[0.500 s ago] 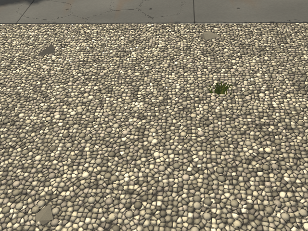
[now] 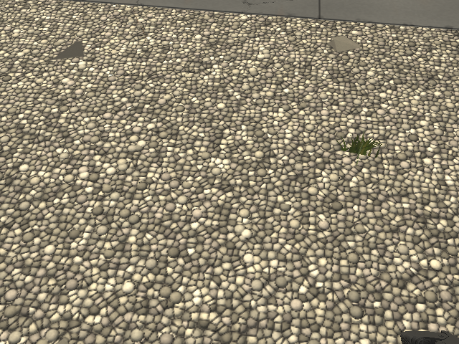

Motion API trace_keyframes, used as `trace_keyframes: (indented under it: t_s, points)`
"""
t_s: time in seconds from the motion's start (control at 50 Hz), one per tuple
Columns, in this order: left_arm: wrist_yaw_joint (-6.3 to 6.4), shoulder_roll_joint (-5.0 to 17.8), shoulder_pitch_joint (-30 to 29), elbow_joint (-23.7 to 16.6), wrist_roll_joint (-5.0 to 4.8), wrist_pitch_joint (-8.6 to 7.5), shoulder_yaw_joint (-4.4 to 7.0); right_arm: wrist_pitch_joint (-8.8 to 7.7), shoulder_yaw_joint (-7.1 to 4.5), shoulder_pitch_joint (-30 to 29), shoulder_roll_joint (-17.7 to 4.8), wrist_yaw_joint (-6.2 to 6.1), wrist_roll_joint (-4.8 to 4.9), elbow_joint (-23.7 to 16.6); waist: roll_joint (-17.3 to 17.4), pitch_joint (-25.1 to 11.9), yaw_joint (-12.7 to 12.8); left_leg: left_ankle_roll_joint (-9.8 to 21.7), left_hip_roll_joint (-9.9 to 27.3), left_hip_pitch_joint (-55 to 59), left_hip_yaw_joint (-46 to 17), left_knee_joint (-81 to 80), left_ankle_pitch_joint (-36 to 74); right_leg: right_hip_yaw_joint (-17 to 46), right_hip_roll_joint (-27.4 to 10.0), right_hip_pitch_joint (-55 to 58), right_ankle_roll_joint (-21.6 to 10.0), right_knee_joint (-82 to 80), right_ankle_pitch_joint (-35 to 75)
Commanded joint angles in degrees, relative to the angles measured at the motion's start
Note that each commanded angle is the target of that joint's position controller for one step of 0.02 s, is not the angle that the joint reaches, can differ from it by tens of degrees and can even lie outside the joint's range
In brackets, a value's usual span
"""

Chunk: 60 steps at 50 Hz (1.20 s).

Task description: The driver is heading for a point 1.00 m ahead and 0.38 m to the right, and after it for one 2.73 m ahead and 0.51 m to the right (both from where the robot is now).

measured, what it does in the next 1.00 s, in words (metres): walks ahead, turning right: right foot, then left foot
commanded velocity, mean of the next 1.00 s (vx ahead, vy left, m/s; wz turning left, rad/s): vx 0.50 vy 0.00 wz -0.38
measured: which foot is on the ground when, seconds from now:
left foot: down 0.00-0.44, up 0.46-0.92, down 0.94-1.00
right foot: up 0.00-0.42, down 0.44-0.94, up 0.96-1.00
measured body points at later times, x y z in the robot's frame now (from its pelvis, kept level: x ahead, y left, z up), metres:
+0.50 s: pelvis +0.29 -0.05 -0.01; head +0.33 -0.06 +0.44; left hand +0.52 +0.17 -0.09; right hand +0.28 -0.34 -0.14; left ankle +0.10 +0.10 -0.67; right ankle +0.39 -0.14 -0.73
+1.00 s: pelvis +0.58 -0.07 +0.00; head +0.60 -0.08 +0.45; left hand +0.75 +0.17 -0.12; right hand +0.67 -0.39 -0.07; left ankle +0.70 +0.00 -0.73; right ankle +0.40 -0.13 -0.67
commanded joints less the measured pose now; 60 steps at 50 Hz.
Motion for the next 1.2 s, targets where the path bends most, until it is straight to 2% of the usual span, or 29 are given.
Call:
trace_keyframes:
  t_s: [0.02, 0.04, 0.1, 0.14, 0.24, 0.36, 0.4, 0.42, 0.44, 0.46, 0.48, 0.5, 0.52, 0.54, 0.56, 0.58, 0.66, 0.76, 0.86, 0.9, 0.92, 0.94, 0.96, 0.98, 1.0, 1.02, 1.04, 1.1, 1.2]
  points:
    - [0.02, 7.3, -5.3, -6.7, 0.50, -2.53, 1.81, -0.32, -2.15, 8.5, -6.9, -0.32, -0.56, 0.2, 3.7, -5.4, -5.0, 10.4, 16.1, 24.1, -23.6, -18.1, -0.5, 1.4, -5.4, -26.0, -0.6, 7.3, 8.4]
    - [-0.17, 6.5, -3.9, -6.4, 0.66, -2.03, 1.83, -0.61, -1.88, 7.2, -6.0, -0.32, -1.17, 0.2, 5.4, -5.2, -3.1, 10.3, 14.7, 20.4, -20.8, -19.7, 2.6, 1.9, -6.7, -22.6, -0.3, 6.0, 10.6]
    - [-0.06, 4.1, -3.5, -6.2, 0.95, -0.38, 1.44, -1.76, -2.04, 6.8, -6.1, -0.39, -0.41, 1.9, 5.0, -3.1, -1.2, 11.6, 13.8, 14.9, -15.4, -23.6, 7.6, 0.9, -7.4, -21.2, 1.4, 1.5, 12.7]
    - [0.02, 3.8, -7.4, -7.6, 1.33, 0.00, 1.28, -1.92, -2.33, 7.7, -7.3, -0.85, -0.60, 3.2, 3.9, -0.8, -1.8, 11.7, 13.7, 14.4, -12.3, -25.1, 10.0, 0.7, -7.7, -24.6, 2.6, -3.8, 17.6]
    - [-1.34, 2.2, -16.7, -9.8, 0.69, -0.71, 0.33, -1.74, -2.56, 10.5, -9.2, -1.63, -0.75, 5.5, 2.9, 1.2, -5.7, 8.3, 11.9, 15.7, -3.0, -26.4, 11.6, -1.5, -5.0, -22.2, 1.6, -21.5, 33.4]
    - [-3.44, 2.9, -23.5, -14.3, 0.53, -0.80, 0.38, 0.18, -3.05, 14.2, -10.4, -2.14, 0.03, 8.8, 2.4, 2.4, -7.4, 6.2, 16.5, 30.0, 0.5, -21.2, 18.5, -2.4, -2.6, -26.5, -1.8, -28.9, 27.7]
    - [-3.91, 4.3, -21.2, -14.9, 0.78, -0.61, 1.13, 1.10, -3.43, 13.0, -11.9, -2.69, 0.05, 8.4, 4.3, -0.5, -5.3, 4.7, 16.4, 32.4, 2.3, -14.2, 36.8, -5.9, 0.4, -21.2, -3.7, -28.8, 21.3]
    - [-3.88, 6.0, -16.6, -14.3, 0.85, -0.36, 2.11, 1.69, -3.60, 12.4, -12.6, -3.09, -0.03, 8.1, 5.3, -3.9, -2.7, 3.7, 15.8, 32.6, 3.5, -7.0, 46.8, -7.7, 2.7, -15.0, -5.0, -28.7, 18.7]
    - [-3.46, 8.6, -8.0, -12.3, 0.75, -0.18, 3.73, 2.28, -3.40, 11.6, -12.4, -3.60, -0.10, 7.6, 4.5, -8.6, 2.0, 2.0, 13.7, 28.7, 5.8, 4.9, 50.1, -8.5, 5.2, -3.1, -6.8, -31.2, 20.6]
    - [-2.51, 13.3, 1.5, -10.7, 0.62, 0.33, 5.45, 2.01, -2.44, 12.8, -10.6, -4.14, -1.13, 6.1, -1.3, -15.2, 5.3, -0.2, 11.3, 14.9, 6.4, 22.6, 34.5, 3.8, -2.2, 15.4, -10.5, -30.9, 22.9]
    - [-2.48, 17.6, 1.1, -11.0, 0.20, 0.08, 6.00, 0.31, 0.16, 19.1, -2.6, -2.89, -2.45, 4.0, -15.1, -20.8, -1.0, -4.0, -1.8, -11.1, 1.4, 42.0, -19.2, 36.7, -15.8, 34.6, -21.5, -36.9, 11.6]
    - [-2.38, 12.1, 3.0, -11.8, 0.25, -0.14, 4.66, -1.87, -0.71, 14.1, -8.0, -1.79, -0.66, 4.2, -9.3, -24.9, 3.4, -3.2, -0.9, -17.8, -9.4, 48.1, -22.9, 44.3, -17.0, 38.1, -21.6, -43.1, 5.9]
    - [-2.11, 10.0, 0.8, -11.7, 0.81, -0.34, 4.04, -3.11, -1.20, 8.9, -10.0, -1.18, 1.34, 2.2, -6.8, -16.6, 3.8, -2.1, 1.9, -21.7, -9.4, 47.3, -17.8, 35.7, -15.3, 32.6, -18.8, -44.2, 9.3]
    - [-1.92, 9.4, -2.6, -12.3, 0.87, -0.46, 3.87, -3.83, -0.79, 6.4, -9.2, -1.36, 0.94, 1.5, -0.8, -11.6, 1.9, -1.6, 4.4, -20.5, -8.8, 42.9, -13.3, 29.3, -12.9, 24.3, -17.3, -44.5, 15.1]
    - [-1.82, 8.3, -5.9, -13.1, 1.14, -0.45, 3.54, -3.92, -1.08, 5.4, -9.2, -1.75, -0.29, 1.4, 1.7, -8.0, -0.2, -2.1, 6.0, -17.6, -8.4, 37.8, -10.8, 24.7, -11.1, 16.6, -16.3, -45.4, 21.8]
    - [-1.62, 7.0, -7.9, -14.1, 1.82, -0.48, 3.02, -3.37, -1.41, 6.1, -9.4, -1.84, -0.86, 1.4, 0.7, -7.1, -2.2, -2.5, 7.0, -13.7, -8.7, 35.5, -9.2, 22.0, -9.6, 11.5, -16.1, -46.8, 26.7]
    - [-0.62, 8.2, -7.9, -14.0, 1.13, -0.61, 3.43, -1.15, -0.94, 5.9, -7.0, -2.24, -1.72, 0.6, -0.9, -4.2, -3.9, -6.3, 6.9, -10.8, -6.6, 25.3, -5.1, 15.6, -6.9, 1.7, -16.5, -49.7, 33.2]
    - [0.63, 9.8, -3.9, -12.3, 0.60, 0.35, 3.99, -1.46, 0.07, -4.9, -4.6, -1.73, -1.20, -1.9, -3.1, -2.5, 0.3, -7.6, 2.8, -4.4, -5.5, 4.1, 14.1, 11.6, -2.3, -2.9, -11.6, -48.5, 25.2]
    - [0.90, 9.1, -1.1, -10.9, 0.14, 1.23, 4.08, -2.51, -1.15, -7.8, -7.6, -0.88, -0.20, -3.1, -4.9, -2.7, 0.5, -5.6, 1.4, -2.0, -8.3, -3.6, 10.3, 19.7, -5.3, 4.7, -10.0, -42.2, 20.0]
    - [0.97, 8.7, -2.3, -11.1, 0.37, 1.66, 4.11, -3.07, -2.00, -3.8, -8.8, -0.93, -0.03, -2.2, -6.6, -3.4, -2.0, -3.5, 1.3, 3.3, -7.5, -5.7, 6.2, 21.8, -5.4, 5.7, -8.9, -38.2, 21.8]
    - [0.85, 7.1, -2.8, -11.5, 0.56, 1.68, 3.54, -3.33, -2.83, 1.2, -10.1, -1.27, -0.38, -1.0, -6.3, -6.3, -4.6, -1.7, 2.3, 11.4, -7.3, -7.5, 6.2, 20.3, -3.0, 4.3, -7.3, -33.0, 23.8]
    - [0.60, 3.7, -2.9, -12.5, 1.19, 1.46, 2.25, -3.52, -3.71, 9.1, -12.8, -1.77, -1.37, -0.3, -1.6, -13.5, -8.1, 2.0, 10.8, 25.3, -14.8, -6.3, 3.1, 16.1, 0.3, -1.6, -5.2, -18.7, 18.9]
    - [0.57, 0.0, 4.9, -13.9, 0.11, 0.92, 1.06, -2.70, -4.91, 15.1, -17.6, -1.89, -2.01, 1.3, 15.1, -20.8, -5.6, 11.5, 24.0, 44.6, -39.5, -9.5, -6.4, 7.5, 8.8, -21.5, -0.8, 0.2, -4.9]
    - [0.81, 5.2, 5.8, -13.2, -0.80, 0.72, 1.69, -2.26, -4.39, 15.5, -13.9, -1.42, -0.33, 1.9, 16.0, -19.4, -6.3, 12.8, 26.7, 44.6, -50.0, -13.3, -20.8, 7.4, 4.3, -30.7, 0.2, 9.5, -7.3]
    - [0.86, 9.1, -0.1, -13.2, -0.61, 1.01, 2.78, -1.96, -3.26, 12.9, -9.5, -1.61, -0.23, 0.9, 9.5, -11.7, -8.0, 9.9, 23.7, 38.0, -41.3, -14.6, -21.7, 7.3, 2.0, -32.8, 0.7, 12.3, -1.8]
    - [0.94, 9.4, -4.0, -13.9, 0.12, 1.33, 3.03, -1.54, -2.68, 10.0, -8.1, -1.73, -0.75, 0.6, 5.9, -7.2, -7.5, 7.8, 21.0, 31.2, -32.6, -15.0, -14.6, 5.3, 0.1, -31.5, 1.1, 11.7, 2.6]
    - [0.78, 8.7, -6.3, -14.7, 0.73, 1.37, 3.15, -1.29, -2.21, 8.2, -6.9, -1.77, -1.05, 1.0, 5.3, -3.9, -6.6, 7.1, 18.6, 25.7, -26.9, -16.3, -7.8, 5.0, -1.4, -30.3, 1.3, 9.3, 5.5]
    - [-0.10, 5.1, -6.1, -15.5, -0.02, 2.08, 2.79, -1.64, -1.93, 7.2, -5.8, -1.93, -1.09, 2.3, 7.8, -2.0, -4.4, 6.6, 15.5, 19.1, -16.5, -20.2, 0.9, 3.1, -3.9, -26.0, 1.3, 4.9, 8.7]
    - [-0.71, 3.2, -10.6, -17.5, 0.44, 2.33, 2.00, -1.80, -3.00, 7.7, -9.2, -1.99, -0.86, 4.6, 5.0, -1.1, -4.7, 8.0, 16.3, 20.1, -6.9, -22.8, 11.5, 2.0, -5.1, -28.4, 2.3, -6.0, 18.1]
Velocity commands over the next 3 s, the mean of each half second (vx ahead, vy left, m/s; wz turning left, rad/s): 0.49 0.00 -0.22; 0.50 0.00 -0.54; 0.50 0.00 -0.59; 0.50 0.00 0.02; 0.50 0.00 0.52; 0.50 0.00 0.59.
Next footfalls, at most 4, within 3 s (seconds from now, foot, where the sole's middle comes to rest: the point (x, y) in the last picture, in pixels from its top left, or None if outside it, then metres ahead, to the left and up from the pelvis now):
0.44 right None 0.43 -0.15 -0.76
0.94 left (256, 248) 0.74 -0.02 -0.76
1.46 right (373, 229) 0.83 -0.40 -0.76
2.00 left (375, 143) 1.21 -0.46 -0.76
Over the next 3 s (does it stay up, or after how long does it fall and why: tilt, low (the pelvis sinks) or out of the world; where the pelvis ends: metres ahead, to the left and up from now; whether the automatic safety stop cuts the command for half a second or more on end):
stays up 1.51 -0.67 -0.01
